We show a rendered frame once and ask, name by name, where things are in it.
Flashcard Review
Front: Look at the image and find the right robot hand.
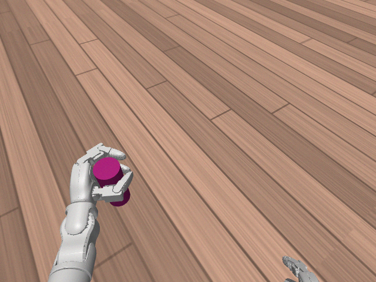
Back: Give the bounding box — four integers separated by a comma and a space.
282, 256, 319, 282

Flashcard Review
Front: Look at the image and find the left robot arm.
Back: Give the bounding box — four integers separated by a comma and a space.
48, 202, 100, 282

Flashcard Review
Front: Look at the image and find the can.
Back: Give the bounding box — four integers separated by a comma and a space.
93, 157, 130, 207

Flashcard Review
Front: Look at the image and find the left robot hand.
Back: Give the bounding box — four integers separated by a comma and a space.
69, 143, 133, 206

